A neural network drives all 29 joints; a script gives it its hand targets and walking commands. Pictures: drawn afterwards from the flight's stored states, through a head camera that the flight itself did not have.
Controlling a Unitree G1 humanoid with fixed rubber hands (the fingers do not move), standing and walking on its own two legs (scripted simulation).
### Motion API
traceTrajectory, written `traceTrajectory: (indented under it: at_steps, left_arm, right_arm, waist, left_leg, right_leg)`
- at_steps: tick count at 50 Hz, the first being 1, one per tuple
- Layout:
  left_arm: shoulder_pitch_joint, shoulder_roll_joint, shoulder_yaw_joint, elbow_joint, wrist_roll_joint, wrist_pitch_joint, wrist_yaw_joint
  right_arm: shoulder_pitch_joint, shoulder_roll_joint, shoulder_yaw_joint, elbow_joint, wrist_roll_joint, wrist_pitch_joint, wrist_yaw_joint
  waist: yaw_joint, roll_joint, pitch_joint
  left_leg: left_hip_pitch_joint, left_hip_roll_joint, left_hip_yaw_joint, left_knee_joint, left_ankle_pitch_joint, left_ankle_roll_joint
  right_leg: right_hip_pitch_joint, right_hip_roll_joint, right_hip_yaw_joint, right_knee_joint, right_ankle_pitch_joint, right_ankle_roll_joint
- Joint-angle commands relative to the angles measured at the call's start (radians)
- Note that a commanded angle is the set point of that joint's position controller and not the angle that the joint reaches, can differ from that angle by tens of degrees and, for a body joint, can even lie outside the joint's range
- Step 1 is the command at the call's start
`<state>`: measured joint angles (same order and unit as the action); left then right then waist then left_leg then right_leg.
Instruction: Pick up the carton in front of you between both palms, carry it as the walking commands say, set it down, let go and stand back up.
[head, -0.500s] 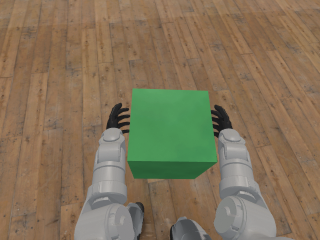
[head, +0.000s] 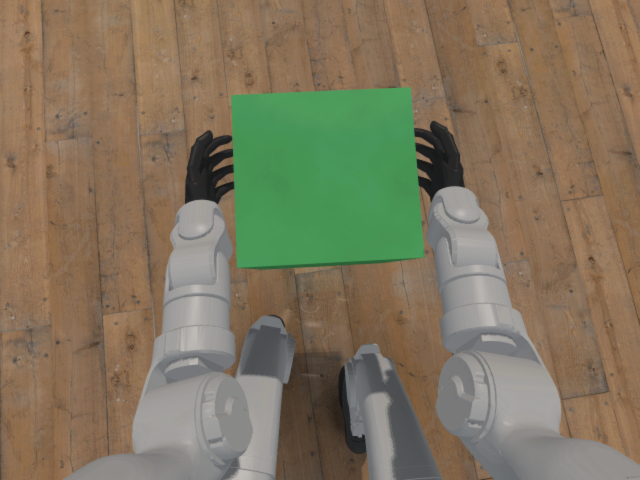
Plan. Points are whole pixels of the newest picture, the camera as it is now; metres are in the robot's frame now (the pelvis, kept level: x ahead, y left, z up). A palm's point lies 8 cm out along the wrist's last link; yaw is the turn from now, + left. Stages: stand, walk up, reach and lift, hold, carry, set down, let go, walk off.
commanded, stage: set down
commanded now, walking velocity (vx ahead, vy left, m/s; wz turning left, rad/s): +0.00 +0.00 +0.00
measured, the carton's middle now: (322, 196) +0.45 +0.04 -0.17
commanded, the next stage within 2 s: none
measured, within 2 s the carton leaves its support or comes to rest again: rests again in 1.74 s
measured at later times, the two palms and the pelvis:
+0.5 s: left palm (228, 208) +0.43 +0.19 -0.24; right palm (407, 186) +0.50 -0.10 -0.23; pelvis -0.03 +0.02 -0.12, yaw -3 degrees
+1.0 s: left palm (236, 211) +0.45 +0.21 -0.37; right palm (381, 190) +0.54 -0.08 -0.38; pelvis -0.04 +0.00 -0.21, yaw -2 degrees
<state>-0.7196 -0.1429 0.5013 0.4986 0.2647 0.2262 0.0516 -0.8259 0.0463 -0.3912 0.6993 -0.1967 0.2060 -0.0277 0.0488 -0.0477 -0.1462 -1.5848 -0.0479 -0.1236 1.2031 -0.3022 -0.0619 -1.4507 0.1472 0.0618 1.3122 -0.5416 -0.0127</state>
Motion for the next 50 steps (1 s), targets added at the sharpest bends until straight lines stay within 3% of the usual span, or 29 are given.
traceTrajectory:
  at_steps: [1,10,18,28,37,44,48,50]
  left_arm:
    - [-0.567,-0.857,-0.568,0.107,-0.081,-0.002,-0.217]
    - [-0.687,-0.837,-0.571,0.076,-0.125,-0.009,-0.151]
    - [-0.853,-0.802,-0.572,0.029,-0.160,0.003,-0.094]
    - [-1.038,-0.732,-0.476,0.060,-0.147,0.023,-0.076]
    - [-1.171,-0.625,-0.405,0.070,-0.162,0.011,-0.087]
    - [-1.254,-0.557,-0.385,0.065,-0.210,0.000,-0.104]
    - [-1.231,-0.587,-0.333,0.134,-0.239,-0.001,-0.127]
    - [-1.210,-0.585,-0.315,0.164,-0.246,-0.001,-0.145]
  right_arm:
    - [-0.531,0.913,0.494,0.054,0.078,-0.022,0.212]
    - [-0.666,0.826,0.505,0.079,0.109,-0.043,0.204]
    - [-0.816,0.755,0.506,0.115,0.147,-0.033,0.215]
    - [-0.957,0.672,0.438,0.236,0.147,-0.010,0.233]
    - [-1.085,0.594,0.460,0.286,0.180,-0.007,0.206]
    - [-1.179,0.547,0.530,0.294,0.235,-0.012,0.174]
    - [-1.223,0.531,0.550,0.275,0.244,-0.022,0.157]
    - [-1.212,0.529,0.553,0.278,0.230,-0.027,0.150]
  waist:
    - [0.020,0.000,-0.829]
    - [0.020,0.025,-0.983]
    - [0.031,0.038,-1.047]
    - [0.054,0.032,-0.971]
    - [0.104,-0.023,-0.953]
    - [0.149,-0.075,-0.970]
    - [0.164,-0.142,-0.896]
    - [0.156,-0.182,-0.845]
  left_leg:
    - [0.644,-0.089,0.144,0.092,0.328,0.033]
    - [0.605,-0.095,0.148,0.244,0.366,0.001]
    - [0.607,-0.091,0.152,0.357,0.308,-0.014]
    - [0.514,-0.080,0.169,0.476,0.220,-0.014]
    - [0.359,-0.066,0.210,0.606,0.228,-0.015]
    - [0.270,-0.047,0.237,0.705,0.273,-0.012]
    - [0.152,-0.042,0.235,0.744,0.308,-0.007]
    - [0.080,-0.040,0.231,0.762,0.318,-0.006]
  right_leg:
    - [0.107,0.017,-0.008,-0.154,0.349,0.052]
    - [-0.102,0.045,-0.048,0.028,0.303,0.043]
    - [-0.262,0.062,-0.084,0.167,0.191,0.031]
    - [-0.416,0.057,-0.100,0.293,0.092,0.017]
    - [-0.410,0.042,-0.091,0.396,0.103,0.024]
    - [-0.332,0.029,-0.076,0.478,0.189,0.036]
    - [-0.310,0.019,-0.064,0.514,0.264,0.030]
    - [-0.292,0.009,-0.053,0.530,0.334,0.032]
